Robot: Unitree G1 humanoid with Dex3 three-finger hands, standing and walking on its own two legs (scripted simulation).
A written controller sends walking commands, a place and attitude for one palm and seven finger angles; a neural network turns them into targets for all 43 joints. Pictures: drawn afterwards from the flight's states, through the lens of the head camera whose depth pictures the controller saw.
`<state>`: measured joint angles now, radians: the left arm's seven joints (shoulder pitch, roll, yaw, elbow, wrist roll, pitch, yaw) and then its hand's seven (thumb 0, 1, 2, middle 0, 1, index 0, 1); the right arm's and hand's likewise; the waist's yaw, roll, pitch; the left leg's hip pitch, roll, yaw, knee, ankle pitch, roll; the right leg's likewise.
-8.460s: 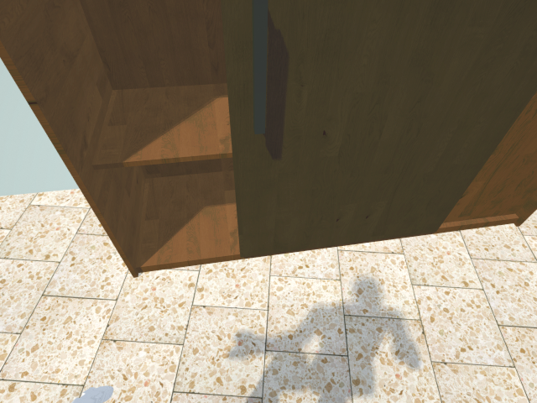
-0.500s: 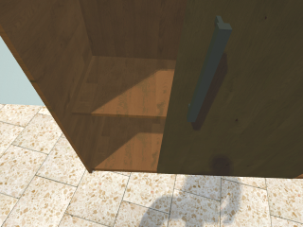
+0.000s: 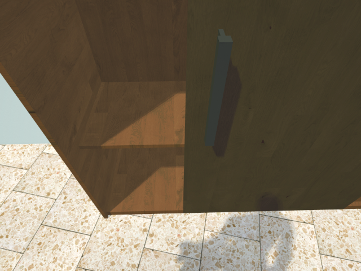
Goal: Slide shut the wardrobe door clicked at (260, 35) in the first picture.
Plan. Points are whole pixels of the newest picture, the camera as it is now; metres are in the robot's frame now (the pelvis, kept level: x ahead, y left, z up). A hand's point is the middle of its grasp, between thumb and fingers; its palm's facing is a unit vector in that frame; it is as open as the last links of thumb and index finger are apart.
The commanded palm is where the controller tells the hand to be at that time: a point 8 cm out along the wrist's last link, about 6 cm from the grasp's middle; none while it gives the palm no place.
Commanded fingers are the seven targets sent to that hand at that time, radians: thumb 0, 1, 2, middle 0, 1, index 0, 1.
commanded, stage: come to a stop and stand still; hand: right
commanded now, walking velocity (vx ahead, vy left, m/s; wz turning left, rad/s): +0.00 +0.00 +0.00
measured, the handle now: (214, 96) +0.50 -0.07 +0.12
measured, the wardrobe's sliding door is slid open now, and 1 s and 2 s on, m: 0.43 0.43 0.43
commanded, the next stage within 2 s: look again from close up in 0.86 s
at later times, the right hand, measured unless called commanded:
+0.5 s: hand out of the picture -0.02 -0.16 -0.18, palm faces +0.01 +0.98 -0.21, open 7.4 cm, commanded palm none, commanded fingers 0.00 -0.90 -0.90 0.20 0.30 0.20 0.30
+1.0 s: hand out of the picture -0.01 -0.14 -0.18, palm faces +0.01 +0.99 -0.17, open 7.4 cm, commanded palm none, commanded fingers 0.00 -0.90 -0.90 0.20 0.30 0.20 0.30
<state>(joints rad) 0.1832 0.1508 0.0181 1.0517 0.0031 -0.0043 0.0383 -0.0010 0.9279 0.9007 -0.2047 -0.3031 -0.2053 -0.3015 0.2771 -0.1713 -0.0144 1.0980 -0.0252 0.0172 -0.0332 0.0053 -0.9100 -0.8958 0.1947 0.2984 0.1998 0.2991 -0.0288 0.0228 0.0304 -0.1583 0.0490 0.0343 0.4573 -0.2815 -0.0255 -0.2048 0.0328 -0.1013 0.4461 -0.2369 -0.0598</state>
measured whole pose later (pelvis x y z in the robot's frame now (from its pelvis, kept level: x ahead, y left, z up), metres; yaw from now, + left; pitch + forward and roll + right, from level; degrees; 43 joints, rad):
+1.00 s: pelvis +0.00 +0.02 +0.00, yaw +0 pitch +0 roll +0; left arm 0.27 0.15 -0.01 1.13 0.01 -0.02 0.02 0.01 0.92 0.90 -0.20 -0.30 -0.20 -0.30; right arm 0.31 -0.14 0.02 1.11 -0.02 -0.02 -0.03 0.01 -0.91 -0.90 0.20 0.30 0.20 0.30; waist 0.00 0.01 0.02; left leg -0.17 0.02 0.04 0.45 -0.28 0.00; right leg -0.21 0.00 -0.09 0.44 -0.23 -0.03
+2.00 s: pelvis -0.01 +0.03 -0.01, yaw -3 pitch +3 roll +0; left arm 0.30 0.25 0.03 0.80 -0.03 -0.28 0.07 0.02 0.92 0.90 -0.21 -0.30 -0.20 -0.30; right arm 0.41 -0.20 -0.06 0.12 0.16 -0.16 -0.03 0.04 -0.88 -0.86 0.20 0.34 0.20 0.34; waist 0.04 -0.05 -0.05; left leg -0.30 0.03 0.09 0.62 -0.37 0.02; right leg -0.37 0.00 -0.04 0.61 -0.29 -0.02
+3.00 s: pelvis -0.04 +0.02 -0.01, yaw -3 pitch +0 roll +2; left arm 0.25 0.27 -0.04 0.62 -0.07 -0.35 0.09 0.02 0.91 0.90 -0.20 -0.30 -0.20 -0.30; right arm 0.15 -0.38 -0.34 0.06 0.34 -0.14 0.43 0.00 0.30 -0.38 0.28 1.07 0.29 1.07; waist -0.02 -0.04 -0.03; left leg -0.28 0.00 0.10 0.60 -0.32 0.01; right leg -0.38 -0.02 -0.03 0.66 -0.28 -0.03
